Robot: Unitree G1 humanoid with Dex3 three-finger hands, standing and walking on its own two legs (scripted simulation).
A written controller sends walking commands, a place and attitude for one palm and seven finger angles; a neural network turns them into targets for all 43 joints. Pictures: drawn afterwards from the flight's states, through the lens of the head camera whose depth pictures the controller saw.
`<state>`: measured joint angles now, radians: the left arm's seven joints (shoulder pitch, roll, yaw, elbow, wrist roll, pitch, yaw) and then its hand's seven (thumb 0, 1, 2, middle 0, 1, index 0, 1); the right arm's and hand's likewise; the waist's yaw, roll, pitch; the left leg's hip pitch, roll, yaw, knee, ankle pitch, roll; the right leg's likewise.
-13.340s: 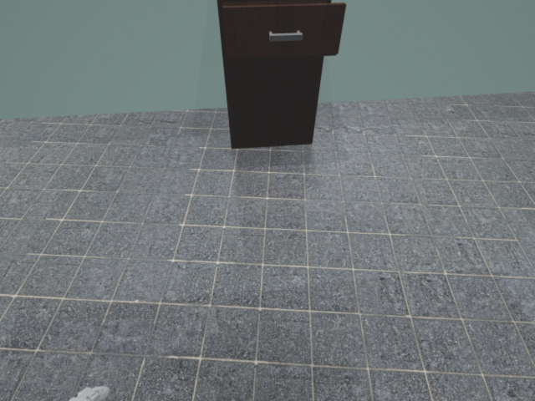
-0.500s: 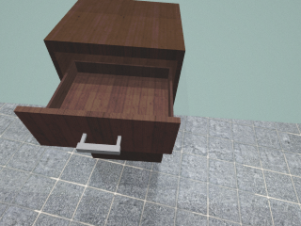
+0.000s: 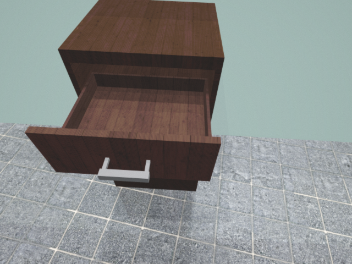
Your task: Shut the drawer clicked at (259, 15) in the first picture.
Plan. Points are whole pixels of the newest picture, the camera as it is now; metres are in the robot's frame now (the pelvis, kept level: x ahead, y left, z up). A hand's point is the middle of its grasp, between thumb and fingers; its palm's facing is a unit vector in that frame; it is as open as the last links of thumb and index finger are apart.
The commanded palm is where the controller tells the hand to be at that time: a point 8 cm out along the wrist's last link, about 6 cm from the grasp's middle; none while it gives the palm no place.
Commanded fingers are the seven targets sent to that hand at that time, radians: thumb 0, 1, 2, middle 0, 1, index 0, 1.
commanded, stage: look again from close up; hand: left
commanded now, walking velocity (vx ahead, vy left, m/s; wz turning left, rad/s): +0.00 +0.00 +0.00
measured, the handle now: (125, 169) +0.34 +0.15 +0.00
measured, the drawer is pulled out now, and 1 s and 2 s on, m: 0.29 0.29 0.29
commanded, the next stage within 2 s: raise the hand and make a fist in 0.30 s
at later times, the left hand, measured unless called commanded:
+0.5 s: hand out of the picture +0.13 +0.19 -0.10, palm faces +0.21 -0.96 -0.20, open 7.3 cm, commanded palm +0.10 +0.23 -0.05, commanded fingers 0.00 0.90 0.90 -0.32 -0.43 -0.32 -0.43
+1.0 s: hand (106, 253) +0.15 +0.15 +0.00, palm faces +0.05 -1.00 -0.08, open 5.0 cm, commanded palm +0.12 +0.21 +0.00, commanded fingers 0.00 0.90 0.90 -0.82 -0.97 -0.82 -0.97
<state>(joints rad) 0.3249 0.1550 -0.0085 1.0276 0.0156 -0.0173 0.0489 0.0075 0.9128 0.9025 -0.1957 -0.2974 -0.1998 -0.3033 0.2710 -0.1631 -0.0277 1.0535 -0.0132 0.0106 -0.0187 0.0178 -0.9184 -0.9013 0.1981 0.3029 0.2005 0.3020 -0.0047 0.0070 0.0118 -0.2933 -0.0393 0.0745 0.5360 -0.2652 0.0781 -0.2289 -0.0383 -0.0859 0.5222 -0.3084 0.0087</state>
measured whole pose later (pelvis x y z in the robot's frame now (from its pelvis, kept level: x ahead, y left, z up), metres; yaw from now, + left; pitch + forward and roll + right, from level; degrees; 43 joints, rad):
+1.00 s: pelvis -0.02 -0.05 -0.07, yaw +4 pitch +10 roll -2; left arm 0.49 0.25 0.15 -0.07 -0.29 -0.45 -0.30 0.02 0.90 0.90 -0.63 -0.76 -0.63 -0.77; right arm 0.20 -0.22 0.03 0.52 0.06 -0.23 -0.05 0.01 -0.90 -0.90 0.20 0.30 0.20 0.30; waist 0.03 0.02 -0.14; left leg -0.79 0.01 -0.04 1.09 -0.47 0.00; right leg -0.72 0.04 -0.17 1.04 -0.50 -0.09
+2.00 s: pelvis +0.01 +0.00 -0.03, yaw +2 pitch +4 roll -2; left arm 0.67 0.17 -0.10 -0.60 -0.15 -0.08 -0.08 0.02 0.90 0.90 -1.39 -1.59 -1.40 -1.60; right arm 0.29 -0.23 0.06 0.44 0.06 -0.17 0.00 0.02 -0.90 -0.90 0.20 0.30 0.20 0.30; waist 0.02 0.07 -0.11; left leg -0.49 -0.04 0.04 0.84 -0.43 0.08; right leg -0.44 0.00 -0.08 0.81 -0.44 -0.02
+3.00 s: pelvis +0.01 -0.04 -0.04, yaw +3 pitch +7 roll +0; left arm 0.49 0.19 0.02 -0.20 -0.21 -0.28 -0.15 0.02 0.90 0.90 -1.40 -1.60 -1.40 -1.60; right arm 0.26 -0.25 0.03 0.51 0.05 -0.21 -0.02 0.02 -0.90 -0.90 0.20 0.30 0.20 0.30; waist -0.01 0.04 -0.09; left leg -0.57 -0.01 0.02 0.86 -0.42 0.03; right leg -0.52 0.03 -0.11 0.84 -0.45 -0.07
